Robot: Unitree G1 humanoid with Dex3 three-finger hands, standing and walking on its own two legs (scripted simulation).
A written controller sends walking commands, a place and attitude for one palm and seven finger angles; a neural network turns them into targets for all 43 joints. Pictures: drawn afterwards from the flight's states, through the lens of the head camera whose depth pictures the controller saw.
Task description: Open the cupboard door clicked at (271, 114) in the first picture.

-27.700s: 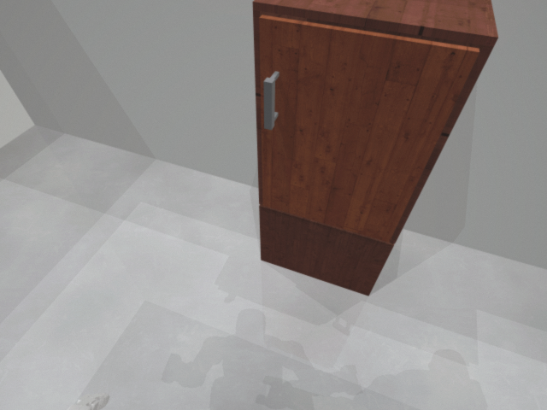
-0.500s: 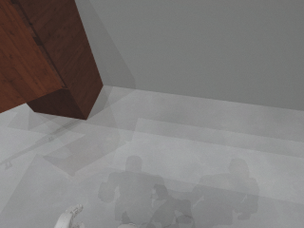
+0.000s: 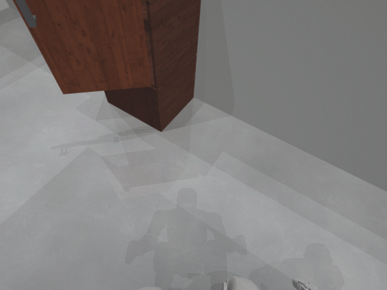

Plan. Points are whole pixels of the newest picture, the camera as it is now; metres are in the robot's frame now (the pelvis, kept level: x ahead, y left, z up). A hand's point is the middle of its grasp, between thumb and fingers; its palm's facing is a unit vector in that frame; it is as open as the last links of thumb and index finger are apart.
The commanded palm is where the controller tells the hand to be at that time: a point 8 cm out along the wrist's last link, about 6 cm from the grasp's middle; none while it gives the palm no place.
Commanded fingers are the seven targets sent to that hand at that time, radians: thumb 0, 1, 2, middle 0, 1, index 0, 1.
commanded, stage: turn to face it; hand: left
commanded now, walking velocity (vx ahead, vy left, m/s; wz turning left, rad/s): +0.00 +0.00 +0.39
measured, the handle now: (25, 4) +0.90 +0.64 +0.05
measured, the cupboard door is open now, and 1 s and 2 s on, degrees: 44 44 44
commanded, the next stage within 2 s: take the last steps up to it in 0.34 s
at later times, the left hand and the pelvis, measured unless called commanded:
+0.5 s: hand out of the picture +0.03 +0.14 -0.15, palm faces +0.24 -0.94 -0.25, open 7.3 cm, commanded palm none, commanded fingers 0.00 0.90 0.90 -0.20 -0.30 -0.20 -0.30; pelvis +0.03 -0.05 +0.01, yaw +12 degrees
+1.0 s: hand out of the picture +0.09 +0.24 -0.16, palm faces +0.36 -0.92 -0.18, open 7.4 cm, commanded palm none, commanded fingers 0.00 0.90 0.90 -0.20 -0.30 -0.20 -0.30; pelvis +0.09 +0.05 +0.01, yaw +19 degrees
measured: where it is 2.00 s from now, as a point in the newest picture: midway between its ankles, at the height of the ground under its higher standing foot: (145, 227)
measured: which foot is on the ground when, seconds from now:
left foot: down 0.00-0.24, up 0.26-0.70, down 0.72-1.00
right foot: up 0.00-0.22, down 0.24-0.72, up 0.74-1.00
